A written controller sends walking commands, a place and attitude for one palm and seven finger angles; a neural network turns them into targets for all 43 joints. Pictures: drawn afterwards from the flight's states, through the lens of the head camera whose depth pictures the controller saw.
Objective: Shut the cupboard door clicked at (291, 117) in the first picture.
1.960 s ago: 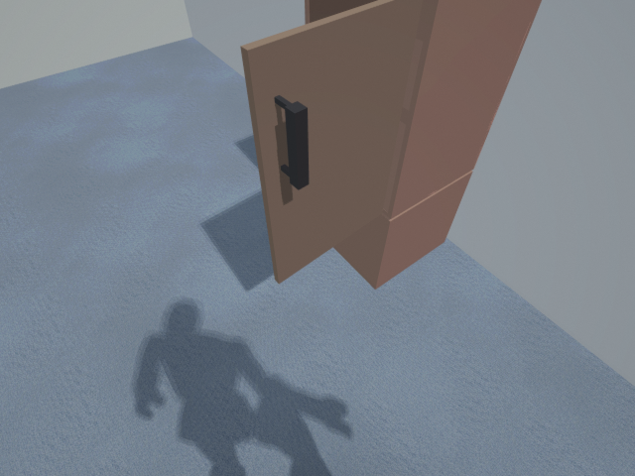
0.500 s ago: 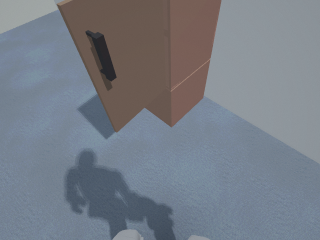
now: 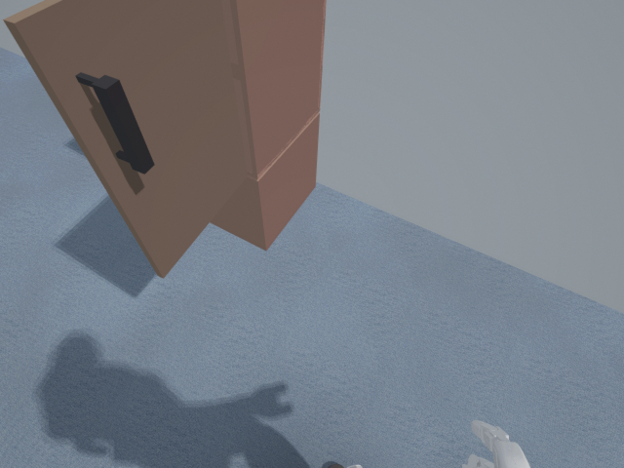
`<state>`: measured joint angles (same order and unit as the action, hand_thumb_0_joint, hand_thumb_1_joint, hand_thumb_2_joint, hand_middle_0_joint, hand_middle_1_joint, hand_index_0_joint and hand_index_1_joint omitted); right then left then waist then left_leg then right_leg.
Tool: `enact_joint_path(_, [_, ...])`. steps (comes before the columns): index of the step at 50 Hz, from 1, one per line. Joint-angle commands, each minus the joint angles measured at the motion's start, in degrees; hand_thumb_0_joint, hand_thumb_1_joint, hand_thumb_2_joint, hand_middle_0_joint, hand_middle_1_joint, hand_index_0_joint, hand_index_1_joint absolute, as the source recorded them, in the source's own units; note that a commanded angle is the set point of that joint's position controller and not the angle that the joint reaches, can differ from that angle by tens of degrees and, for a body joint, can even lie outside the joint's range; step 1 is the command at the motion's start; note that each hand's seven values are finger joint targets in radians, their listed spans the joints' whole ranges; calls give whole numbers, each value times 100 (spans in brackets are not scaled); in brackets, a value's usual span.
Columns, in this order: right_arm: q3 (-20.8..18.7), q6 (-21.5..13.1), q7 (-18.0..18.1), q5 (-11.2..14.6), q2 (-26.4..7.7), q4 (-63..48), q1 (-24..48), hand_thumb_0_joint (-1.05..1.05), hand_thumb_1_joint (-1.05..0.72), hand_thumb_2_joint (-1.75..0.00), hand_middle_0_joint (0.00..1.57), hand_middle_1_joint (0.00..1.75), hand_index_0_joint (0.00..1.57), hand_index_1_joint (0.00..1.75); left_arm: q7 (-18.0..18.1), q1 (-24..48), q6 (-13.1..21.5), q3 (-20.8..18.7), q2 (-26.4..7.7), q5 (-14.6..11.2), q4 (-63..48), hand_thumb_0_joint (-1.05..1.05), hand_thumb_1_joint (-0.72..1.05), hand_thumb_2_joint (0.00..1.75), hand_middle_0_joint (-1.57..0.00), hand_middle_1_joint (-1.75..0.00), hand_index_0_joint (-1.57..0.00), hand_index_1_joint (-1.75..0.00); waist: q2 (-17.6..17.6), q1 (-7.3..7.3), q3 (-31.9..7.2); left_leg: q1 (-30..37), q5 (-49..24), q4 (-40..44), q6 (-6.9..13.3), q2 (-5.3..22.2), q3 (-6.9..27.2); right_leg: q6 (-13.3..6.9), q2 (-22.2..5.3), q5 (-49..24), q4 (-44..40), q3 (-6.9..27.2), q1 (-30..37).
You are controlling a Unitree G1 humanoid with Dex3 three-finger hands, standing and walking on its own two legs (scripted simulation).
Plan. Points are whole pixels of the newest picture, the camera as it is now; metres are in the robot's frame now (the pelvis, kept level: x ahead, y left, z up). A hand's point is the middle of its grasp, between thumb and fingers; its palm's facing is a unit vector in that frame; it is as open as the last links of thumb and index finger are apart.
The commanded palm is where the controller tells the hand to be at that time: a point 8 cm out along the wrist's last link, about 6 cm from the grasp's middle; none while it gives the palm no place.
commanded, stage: walk around to get in front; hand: left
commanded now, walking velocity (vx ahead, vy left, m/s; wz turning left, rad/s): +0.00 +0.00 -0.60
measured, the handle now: (115, 125) +0.54 +0.37 +0.09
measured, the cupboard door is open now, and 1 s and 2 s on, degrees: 94 94 94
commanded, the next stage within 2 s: none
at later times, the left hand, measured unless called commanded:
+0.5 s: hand (210, 458) +0.14 +0.16 -0.17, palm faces -0.33 -0.91 -0.24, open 7.4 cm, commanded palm none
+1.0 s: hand (265, 427) +0.19 +0.09 -0.16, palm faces -0.57 -0.78 -0.27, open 7.4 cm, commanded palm none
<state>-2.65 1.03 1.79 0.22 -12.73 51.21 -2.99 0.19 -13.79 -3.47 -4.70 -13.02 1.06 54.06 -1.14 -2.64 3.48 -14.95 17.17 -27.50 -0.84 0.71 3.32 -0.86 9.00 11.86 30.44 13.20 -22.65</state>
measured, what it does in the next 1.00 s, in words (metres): steps on the spot, turning right: right foot, then left foot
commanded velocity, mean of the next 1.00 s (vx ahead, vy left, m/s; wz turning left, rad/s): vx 0.00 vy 0.00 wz -0.60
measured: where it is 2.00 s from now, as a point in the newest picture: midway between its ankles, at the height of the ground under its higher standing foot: outside the picture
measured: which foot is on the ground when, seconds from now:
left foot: down 0.00-0.30, up 0.32-0.54, down 0.56-0.84, up 0.86-1.00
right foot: up 0.00-0.30, down 0.32-0.56, up 0.58-0.82, down 0.84-1.00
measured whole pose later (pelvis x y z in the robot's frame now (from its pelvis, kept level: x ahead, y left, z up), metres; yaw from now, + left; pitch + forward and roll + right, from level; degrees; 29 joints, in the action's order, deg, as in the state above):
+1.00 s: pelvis -0.01 -0.03 +0.00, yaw -37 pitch +1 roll +1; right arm -3.3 3.3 0.9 -0.4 -14.6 52.4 -9.6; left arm 0.0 -9.3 -2.3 -3.4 -12.9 1.1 51.8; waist 0.5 0.2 6.2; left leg -27.2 26.0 -59.0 -4.9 4.8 -2.9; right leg -0.8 0.4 15.6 31.0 2.4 -16.8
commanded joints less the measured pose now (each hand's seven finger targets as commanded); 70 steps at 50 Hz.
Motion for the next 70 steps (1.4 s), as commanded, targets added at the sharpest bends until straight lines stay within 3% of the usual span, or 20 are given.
enact_joint_path(1, [-264, -103, 224, -189, -1371, -392, -353, 0, -90, -90, 20, 30, 20, 30, -143, 476, 143, -283, -948, 19, -767, 0, 90, 90, -20, -30, -20, -30, 807, 228, -154, 122, -486, 1604, 1303, 2699, 1902, 449, -764, 1845, 3149, -752, -1074])
enact_joint_path(6, [-191, -168, 176, -251, -1008, -342, -451, 0, -90, -90, 20, 30, 20, 30, -264, 371, 57, -175, -573, 35, -653, 0, 90, 90, -20, -30, -20, -30, 1359, 146, -436, 733, -2706, 610, 773, 1455, -54, 503, -863, 1418, 2847, -1350, -949])
enact_joint_path(13, [-328, -80, 38, -179, -1347, -224, -897, 0, -90, -90, 20, 30, 20, 30, -286, 240, 168, -115, -678, -16, -573, 0, 90, 90, -20, -30, -20, -30, 1305, 184, -597, 347, -2725, -353, 360, 1592, -564, 188, -773, 366, 220, -1905, 1012])
enact_joint_path(14, [-317, -70, 15, -138, -1241, -302, -794, 0, -90, -90, 20, 30, 20, 30, -253, -163, 216, -175, -930, 2, -453, 0, 90, 90, -20, -30, -20, -30, 738, -36, -750, -240, -1957, -1109, 85, 1363, -778, 23, -1105, -657, -508, -1476, 1890])
enact_joint_path(15, [-228, -67, -15, -62, -735, -511, -788, 0, -90, -90, 20, 30, 20, 30, -143, -450, 292, -320, -1676, 87, -367, 0, 90, 90, -20, -30, -20, -30, -1458, -128, -948, -1646, 448, -2544, -335, 502, -1394, -576, -2684, -2443, -1054, 813, 2800])
enact_joint_path(16, [-144, -20, 19, -59, -721, -693, -316, 0, -90, -90, 20, 30, 20, 30, -36, -809, 273, -371, -1939, 13, -257, 0, 90, 90, -20, -30, -20, -30, -1826, -478, -919, -1956, 2245, -3560, -313, 327, -678, -1184, -3279, -3728, -957, 1430, 2462])
enact_joint_path(18, [-139, 3, -26, -20, -643, -660, -404, 0, -90, -90, 20, 30, 20, 30, 15, -188, 201, -323, -1750, 36, -449, 0, 90, 90, -20, -30, -20, -30, -1332, -139, -447, -1969, 1782, -3837, -285, 599, -358, -1347, -2926, -1389, -1094, 1111, 1491])
enact_joint_path(26, [-158, -102, 18, -60, -737, -35, -1595, 0, -90, -90, 20, 30, 20, 30, -17, 739, 111, -150, -1139, -12, -721, 0, 90, 90, -20, -30, -20, -30, -159, 645, -760, 999, -321, 126, -261, 278, -682, -312, -1568, -373, 1, 156, -287])
enact_joint_path(28, [-341, -197, 87, -210, -1724, -136, -1775, 0, -90, -90, 20, 30, 20, 30, -94, 726, 37, -64, -696, -59, -926, 0, 90, 90, -20, -30, -20, -30, 2144, 669, -668, 870, 79, 1567, 808, 2820, 2239, 287, -594, 2465, 2705, -1121, -1280])
enact_joint_path(30, [-260, -232, 68, -248, -1529, -350, -1298, 0, -90, -90, 20, 30, 20, 30, -182, 768, 83, -136, -801, 8, -920, 0, 90, 90, -20, -30, -20, -30, 749, 409, -487, 142, -522, 1374, 1162, 2662, 1636, 258, -992, 2010, 3665, -986, -971])
enact_joint_path(34, [-189, -188, 92, -279, -1185, -278, -1083, 0, -90, -90, 20, 30, 20, 30, -289, 847, 44, -60, -445, 3, -801, 0, 90, 90, -20, -30, -20, -30, 1598, 324, -350, 370, -2461, 620, 659, 1791, -274, 353, -1031, 1750, 2460, -1611, -475])
enact_joint_path(39, [-291, -108, 16, -187, -1353, -154, -1379, 0, -90, -90, 20, 30, 20, 30, -262, 525, 163, -37, -500, -30, -679, 0, 90, 90, -20, -30, -20, -30, 1186, 302, -776, 492, -2285, -180, 330, 1757, -761, 154, -790, 522, 81, -2011, 931])
enact_joint_path(42, [-146, -21, -27, -84, -663, -662, -647, 0, -90, -90, 20, 30, 20, 30, -38, -441, 257, -303, -1769, 21, -391, 0, 90, 90, -20, -30, -20, -30, -1594, -312, -657, -1958, 2086, -3084, -379, 432, -1020, -1066, -3283, -3030, -1214, 1238, 2193])
enact_joint_path(47, [-187, 57, -52, -85, -651, -371, -708, 0, -90, -90, 20, 30, 20, 30, 68, 479, 239, -185, -1140, 20, -615, 0, 90, 90, -20, -30, -20, -30, -1196, 233, -494, -1692, 823, -3495, -411, 525, -447, -931, -2164, -2276, -903, 168, 1389])
enact_joint_path(55, [-157, -30, 9, -14, -516, -273, -921, 0, -90, -90, 20, 30, 20, 30, 44, 443, 179, -220, -1193, 25, -555, 0, 90, 90, -20, -30, -20, -30, -857, 364, -769, -15, 10, -572, -306, 18, -615, -672, -1857, -1837, -443, 664, 856])
enact_joint_path(56, [-184, -68, 40, -21, -640, -189, -1196, 0, -90, -90, 20, 30, 20, 30, 30, 592, 155, -192, -1079, -6, -601, 0, 90, 90, -20, -30, -20, -30, -697, 539, -773, 759, -439, 127, -247, 181, -579, -410, -1667, -1261, -240, 494, 253])
enact_joint_path(58, [-342, -163, 92, -180, -1585, -224, -1506, 0, -90, -90, 20, 30, 20, 30, -61, 465, 119, -71, -511, -88, -811, 0, 90, 90, -20, -30, -20, -30, 2038, 605, -837, 1472, -879, 1313, 742, 2664, 1967, 256, -496, 2301, 2031, -1000, -1221])
enact_joint_path(60, [-265, -168, 111, -236, -1408, -346, -1216, 0, -90, -90, 20, 30, 20, 30, -132, 645, 125, -158, -774, 10, -830, 0, 90, 90, -20, -30, -20, -30, 942, 463, -530, 641, -1772, 1160, 1218, 2714, 1538, 318, -925, 2121, 3589, -919, -1048])
enact_joint_path(63, [-188, -170, 116, -245, -1102, -439, -803, 0, -90, -90, 20, 30, 20, 30, -229, 575, 59, -140, -562, 18, -672, 0, 90, 90, -20, -30, -20, -30, 1245, 267, -420, 630, -2889, 694, 852, 1946, 61, 405, -1040, 1686, 3502, -1262, -942])
enact_joint_path(70, [-299, -103, 30, -218, -1306, -260, -1192, 0, -90, -90, 20, 30, 20, 30, -298, 714, 103, -51, -431, 3, -746, 0, 90, 90, -20, -30, -20, -30, 1418, 454, -683, 842, -2532, 307, 630, 1917, -641, 279, -890, 1328, 1209, -1965, 153])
